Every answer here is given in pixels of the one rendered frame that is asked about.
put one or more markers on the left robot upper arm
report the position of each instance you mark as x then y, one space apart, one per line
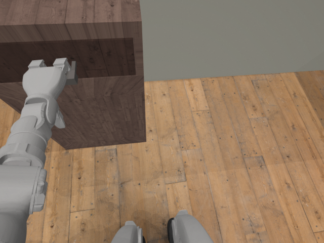
22 192

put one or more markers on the handle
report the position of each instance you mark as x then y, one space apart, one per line
72 77

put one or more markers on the left robot hand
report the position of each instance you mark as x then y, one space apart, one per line
50 81

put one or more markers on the drawer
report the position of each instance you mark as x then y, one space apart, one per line
94 57

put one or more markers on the robot left forearm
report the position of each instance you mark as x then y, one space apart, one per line
30 134

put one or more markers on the left robot shin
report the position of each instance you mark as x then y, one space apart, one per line
130 223

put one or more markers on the robot shin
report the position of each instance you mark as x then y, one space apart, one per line
130 223
181 212

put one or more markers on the right robot shin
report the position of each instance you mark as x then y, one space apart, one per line
181 212

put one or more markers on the cabinet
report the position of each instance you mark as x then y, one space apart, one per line
98 111

